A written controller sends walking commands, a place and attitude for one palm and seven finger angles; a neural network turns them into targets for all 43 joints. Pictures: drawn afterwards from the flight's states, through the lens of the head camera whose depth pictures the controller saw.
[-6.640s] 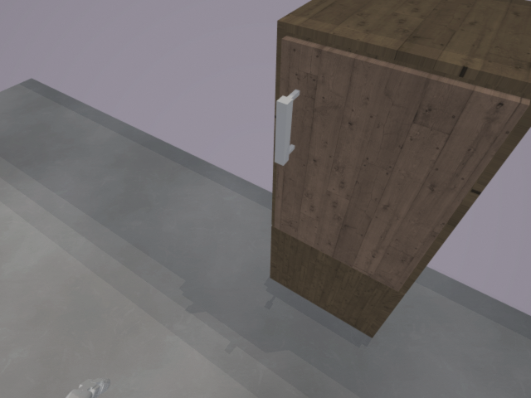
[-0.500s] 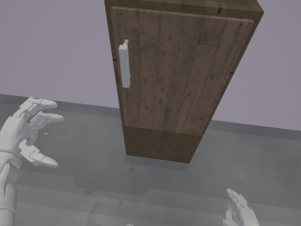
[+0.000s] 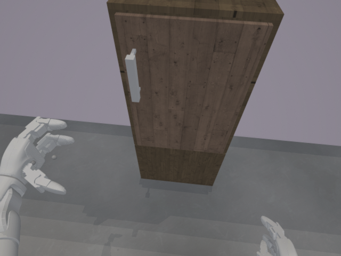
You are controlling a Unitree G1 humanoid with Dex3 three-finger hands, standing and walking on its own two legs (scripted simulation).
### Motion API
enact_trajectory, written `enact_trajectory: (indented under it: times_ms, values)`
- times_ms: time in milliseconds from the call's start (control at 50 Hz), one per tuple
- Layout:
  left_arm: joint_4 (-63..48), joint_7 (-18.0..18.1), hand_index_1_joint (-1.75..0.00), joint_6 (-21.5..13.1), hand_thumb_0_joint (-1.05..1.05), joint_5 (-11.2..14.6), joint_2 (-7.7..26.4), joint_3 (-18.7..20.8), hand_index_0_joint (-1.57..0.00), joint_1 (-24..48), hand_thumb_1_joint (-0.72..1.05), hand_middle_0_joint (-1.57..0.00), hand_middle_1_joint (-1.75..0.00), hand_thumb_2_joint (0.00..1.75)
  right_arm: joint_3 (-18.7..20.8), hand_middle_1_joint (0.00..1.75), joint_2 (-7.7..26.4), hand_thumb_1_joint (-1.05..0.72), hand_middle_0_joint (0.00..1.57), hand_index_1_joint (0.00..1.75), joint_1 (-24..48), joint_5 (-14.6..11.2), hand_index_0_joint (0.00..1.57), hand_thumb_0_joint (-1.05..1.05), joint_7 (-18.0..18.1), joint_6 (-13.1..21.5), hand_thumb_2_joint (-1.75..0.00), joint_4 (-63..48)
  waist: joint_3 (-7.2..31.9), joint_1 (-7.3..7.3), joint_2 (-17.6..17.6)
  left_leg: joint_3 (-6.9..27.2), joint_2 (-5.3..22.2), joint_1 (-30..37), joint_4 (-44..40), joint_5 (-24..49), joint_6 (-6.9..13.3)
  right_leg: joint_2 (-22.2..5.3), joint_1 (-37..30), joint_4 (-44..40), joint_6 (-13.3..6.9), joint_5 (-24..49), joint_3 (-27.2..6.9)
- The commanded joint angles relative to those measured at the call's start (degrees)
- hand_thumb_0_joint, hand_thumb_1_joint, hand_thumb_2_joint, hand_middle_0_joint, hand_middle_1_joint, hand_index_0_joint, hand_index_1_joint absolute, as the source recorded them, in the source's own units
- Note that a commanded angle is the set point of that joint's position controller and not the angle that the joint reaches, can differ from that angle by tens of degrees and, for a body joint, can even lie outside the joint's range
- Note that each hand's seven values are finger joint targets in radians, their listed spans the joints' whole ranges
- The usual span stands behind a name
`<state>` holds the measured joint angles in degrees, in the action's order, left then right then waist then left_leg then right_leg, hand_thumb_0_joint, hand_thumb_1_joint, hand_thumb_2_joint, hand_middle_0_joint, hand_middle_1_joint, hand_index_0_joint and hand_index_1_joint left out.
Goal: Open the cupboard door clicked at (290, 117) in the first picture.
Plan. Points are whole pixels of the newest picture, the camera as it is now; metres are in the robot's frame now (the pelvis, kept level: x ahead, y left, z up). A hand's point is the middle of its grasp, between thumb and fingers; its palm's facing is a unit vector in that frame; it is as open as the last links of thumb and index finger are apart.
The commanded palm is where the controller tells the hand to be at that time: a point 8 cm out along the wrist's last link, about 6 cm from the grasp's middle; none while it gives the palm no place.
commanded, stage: move the hooked fingers beside the handle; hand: left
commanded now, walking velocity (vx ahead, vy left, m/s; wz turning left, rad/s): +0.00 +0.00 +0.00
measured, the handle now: (134, 76) +0.60 +0.16 +0.08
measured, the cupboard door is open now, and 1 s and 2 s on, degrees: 0 0 0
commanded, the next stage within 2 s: none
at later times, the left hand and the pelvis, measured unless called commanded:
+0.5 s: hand (76, 134) +0.35 +0.25 +0.10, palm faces -0.04 -1.00 -0.02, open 14.0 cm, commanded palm +0.32 +0.30 +0.09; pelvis +0.00 -0.02 +0.00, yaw -1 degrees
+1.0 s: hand (92, 112) +0.43 +0.24 +0.09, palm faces -0.03 -1.00 -0.02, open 14.0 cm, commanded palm +0.41 +0.29 +0.09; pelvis +0.00 -0.01 -0.01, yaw -1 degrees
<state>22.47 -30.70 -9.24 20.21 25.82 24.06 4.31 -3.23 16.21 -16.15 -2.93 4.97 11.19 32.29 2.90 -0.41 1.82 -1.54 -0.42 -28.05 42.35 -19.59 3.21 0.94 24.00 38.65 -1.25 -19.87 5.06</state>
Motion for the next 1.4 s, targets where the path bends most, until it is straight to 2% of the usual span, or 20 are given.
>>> enact_trajectory:
  times_ms: [0,80,140,240,320,400,440,560,680,780,840,860,920,980,1080,1140,1180,1240,1260,1380]
  values:
    - [-10.4,-0.2,-1.20,-3.9,0.00,2.0,15.1,5.5,-0.30,13.8,-0.50,-0.30,-1.20,0.30,3.7,0.30,8.5,-0.90,0.20,0.30,3.1,-0.5,0.20,0.00,0.9,3.0,-0.90,-8.1,11.8,0.54,1.8,4.7,0.5,9.2,-6.5,10.6,-1.5,0.9,-0.3,-4.6,-0.9,9.5,-2.6]
    - [-10.5,0.1,-1.20,-4.0,0.00,1.8,15.5,5.7,-0.30,14.0,-0.50,-0.30,-1.20,0.30,3.5,0.30,8.1,-0.90,0.20,0.30,3.3,-0.5,0.20,0.00,0.7,3.1,-0.90,-8.3,12.3,0.13,3.5,4.4,0.3,8.9,-6.2,10.6,-1.5,0.7,-1.1,-4.4,-0.9,9.7,-3.1]
    - [-8.9,0.4,-1.20,-4.3,0.00,1.7,15.6,4.7,-0.30,20.6,-0.50,-0.30,-1.20,0.30,3.5,0.30,8.4,-0.90,0.20,0.30,2.9,-0.5,0.20,0.00,1.2,2.8,-0.90,-7.5,11.4,1.46,1.4,4.3,0.2,8.0,-5.4,9.2,-1.2,0.8,-0.2,-4.6,-0.7,8.8,-3.7]
    - [-5.7,0.5,-1.20,-5.2,0.00,0.4,14.5,1.3,-0.30,29.1,-0.50,-0.30,-1.20,0.30,3.2,0.30,8.4,-0.90,0.20,0.30,2.4,-0.6,0.20,0.00,1.7,2.6,-0.90,-6.3,12.0,2.74,3.8,4.3,0.1,8.3,-4.9,7.9,-1.1,0.4,1.3,-4.5,-0.7,7.4,-4.3]
    - [1.5,0.6,-1.20,-5.0,0.00,-0.6,18.2,4.1,-0.30,29.5,-0.50,-0.30,-1.20,0.30,3.4,0.30,8.8,-0.90,0.20,0.30,1.2,-0.7,0.20,0.00,1.7,1.8,-0.90,-5.4,13.0,2.33,0.6,3.7,0.1,5.4,-4.4,7.4,-1.0,-0.1,-0.2,-4.6,-0.2,7.5,-5.3]
    - [2.8,0.7,-1.20,-5.5,0.00,-1.0,19.9,5.4,-0.30,30.2,-0.50,-0.30,-1.20,0.30,3.5,0.30,8.6,-0.90,0.20,0.30,0.8,-0.7,0.20,0.00,1.0,1.1,-0.90,-5.9,17.1,0.90,3.7,3.1,-0.1,6.0,-3.6,11.4,-1.0,-0.3,-2.8,-3.2,-0.4,12.6,-5.7]
    - [3.9,0.8,-1.20,-5.7,0.00,-0.8,19.8,5.5,-0.30,30.9,-0.50,-0.30,-1.20,0.30,3.6,0.30,8.7,-0.90,0.20,0.30,0.1,-0.5,0.20,0.00,0.7,0.6,-0.90,-6.1,17.6,0.77,1.9,3.3,0.0,5.5,-3.4,13.3,-1.0,0.1,-3.6,-2.4,-0.6,14.9,-5.3]
    - [9.5,1.5,-1.20,-6.0,0.00,-1.7,20.4,5.0,-0.30,36.2,-0.50,-0.30,-1.20,0.30,3.9,0.30,9.4,-0.90,0.20,0.30,-1.9,-0.7,0.20,0.00,0.3,-1.2,-0.90,-5.4,14.1,2.48,-0.6,2.8,0.2,2.4,-3.3,10.6,-0.8,0.2,-0.6,-2.6,0.0,13.4,-5.5]
    - [6.9,2.5,-1.20,-9.1,0.00,-3.0,18.2,1.9,-0.30,41.9,-0.50,-0.30,-1.20,0.30,4.4,0.30,9.2,-0.90,0.20,0.30,-3.8,-0.5,0.20,0.00,0.0,-2.2,-0.90,-4.9,21.0,3.08,5.0,3.4,0.4,9.0,-2.7,15.3,-1.0,0.7,0.6,-1.4,-0.5,15.7,-4.8]
    - [15.5,3.9,-1.20,-8.9,0.00,-3.6,19.8,3.2,-0.30,46.8,-0.50,-0.30,-1.20,0.30,4.5,0.30,9.8,-0.90,0.20,0.30,-5.2,-0.4,0.20,0.00,0.2,-3.6,-0.90,-2.8,17.3,4.49,-1.0,3.4,0.6,4.7,-2.9,11.6,-0.6,0.6,2.0,-1.9,0.1,13.4,-4.8]
    - [19.6,4.4,-1.20,-8.5,0.00,-5.2,22.9,4.6,-0.30,48.6,-0.50,-0.30,-1.20,0.30,4.3,0.30,10.1,-0.90,0.20,0.30,-5.8,-0.2,0.20,0.00,0.1,-4.6,-0.90,-2.9,16.8,3.74,0.6,3.3,0.4,2.6,-2.6,11.2,-0.6,0.4,1.5,-1.2,-0.3,12.9,-5.1]
    - [19.6,4.4,-1.20,-8.7,0.00,-5.9,21.2,2.4,-0.30,50.3,-0.50,-0.30,-1.20,0.30,4.0,0.30,9.7,-0.90,0.20,0.30,-5.8,-0.2,0.20,0.00,-0.1,-4.8,-0.90,-3.2,17.7,4.19,3.6,3.2,0.4,3.5,-2.6,12.3,-0.7,0.3,2.2,-1.0,-0.3,13.9,-5.0]
    - [20.7,5.0,-1.20,-10.6,0.00,-7.0,23.3,3.3,-0.30,54.0,-0.50,-0.30,-1.20,0.30,4.3,0.30,9.8,-0.90,0.20,0.30,-7.1,0.0,0.20,0.00,-0.4,-5.6,-0.90,-2.6,20.0,4.61,4.7,3.7,0.8,5.2,-1.7,14.0,-0.9,0.7,3.9,-0.3,-0.4,13.9,-4.8]
    - [21.6,4.8,-1.20,-12.6,0.00,-6.7,22.0,2.2,-0.30,57.9,-0.50,-0.30,-1.20,0.30,4.5,0.30,10.1,-0.90,0.20,0.30,-8.3,0.4,0.20,0.00,-0.7,-6.0,-0.90,-2.0,22.8,5.77,4.5,4.3,1.3,8.0,-0.7,16.3,-1.1,1.2,5.5,0.4,-0.3,14.7,-4.3]
    - [30.8,3.7,-1.20,-11.6,0.00,-7.3,23.5,2.3,-0.30,61.3,-0.50,-0.30,-1.20,0.30,4.4,0.30,10.9,-0.90,0.20,0.30,-10.0,0.3,0.20,0.00,-0.5,-7.7,-0.90,-0.6,20.7,7.14,1.5,4.3,1.3,4.0,0.0,14.6,-0.8,1.2,7.2,0.8,-0.1,13.9,-4.2]
    - [31.2,4.1,-1.20,-11.4,0.00,-8.5,21.6,-0.4,-0.30,65.3,-0.50,-0.30,-1.20,0.30,4.4,0.30,10.9,-0.90,0.20,0.30,-11.1,0.6,0.20,0.00,-0.7,-8.4,-0.90,-0.3,20.4,8.04,4.6,5.1,1.5,5.4,0.5,15.3,-1.0,1.3,10.8,1.2,-0.3,12.4,-3.8]
    - [30.3,4.8,-1.20,-12.2,0.00,-9.3,23.9,0.7,-0.30,67.7,-0.50,-0.30,-1.20,0.30,4.5,0.30,11.2,-0.90,0.20,0.30,-12.0,0.9,0.20,0.00,-0.8,-8.9,-0.90,0.0,22.6,8.20,6.9,5.9,1.9,7.7,0.8,16.8,-1.4,1.4,12.7,1.7,-0.3,11.8,-3.5]
    - [30.1,6.1,-1.20,-13.5,0.00,-9.1,24.7,1.6,-0.30,71.1,-0.50,-0.30,-1.20,0.30,4.6,0.30,11.4,-0.90,0.20,0.30,-13.2,1.3,0.20,0.00,-0.9,-9.5,-0.90,0.5,25.1,8.79,5.4,6.6,2.2,8.6,1.7,18.2,-1.5,1.8,13.3,2.4,-0.4,11.8,-3.3]
    - [29.3,6.5,-1.20,-13.9,0.00,-9.4,25.5,2.3,-0.30,72.5,-0.50,-0.30,-1.20,0.30,4.7,0.30,11.4,-0.90,0.20,0.30,-13.6,1.5,0.20,0.00,-1.0,-9.7,-0.90,0.7,27.4,8.68,7.6,6.7,2.2,10.3,1.9,19.8,-1.7,1.8,13.3,2.6,-0.3,12.7,-3.5]
    - [36.7,8.1,-1.20,-12.2,0.00,-12.0,27.0,2.6,-0.30,72.7,-0.50,-0.30,-1.20,0.30,4.5,0.30,11.6,-0.90,0.20,0.30,-16.0,1.8,0.20,0.00,-1.6,-11.5,-0.90,1.4,25.2,9.39,6.9,6.8,2.5,7.6,2.7,20.8,-1.8,2.1,15.2,3.0,-0.1,12.6,-3.1]
